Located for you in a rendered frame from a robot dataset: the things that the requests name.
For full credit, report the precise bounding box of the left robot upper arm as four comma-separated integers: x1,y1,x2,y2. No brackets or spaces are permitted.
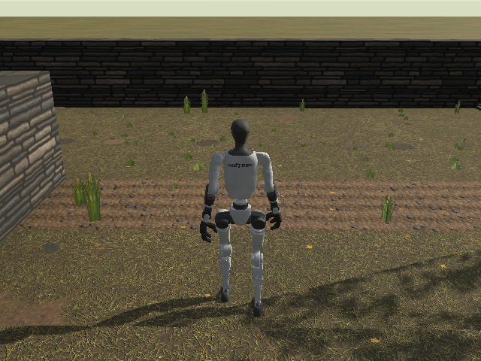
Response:
207,152,225,195

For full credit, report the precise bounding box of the robot left forearm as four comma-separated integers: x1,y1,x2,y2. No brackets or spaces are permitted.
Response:
201,184,216,223

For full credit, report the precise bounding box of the robot right forearm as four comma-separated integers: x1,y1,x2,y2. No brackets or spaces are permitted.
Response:
267,182,280,214

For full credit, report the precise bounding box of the robot right thigh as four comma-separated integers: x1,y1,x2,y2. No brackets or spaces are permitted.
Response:
251,211,266,267

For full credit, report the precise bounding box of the right robot upper arm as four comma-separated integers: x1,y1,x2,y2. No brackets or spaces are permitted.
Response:
256,152,274,193

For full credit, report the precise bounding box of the right robot hand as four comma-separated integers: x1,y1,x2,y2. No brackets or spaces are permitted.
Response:
266,212,282,230

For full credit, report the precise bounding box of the robot torso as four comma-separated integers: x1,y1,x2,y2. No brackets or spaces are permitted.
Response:
223,149,258,226

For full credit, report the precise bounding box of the left robot hand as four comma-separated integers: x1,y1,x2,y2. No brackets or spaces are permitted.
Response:
200,221,217,243

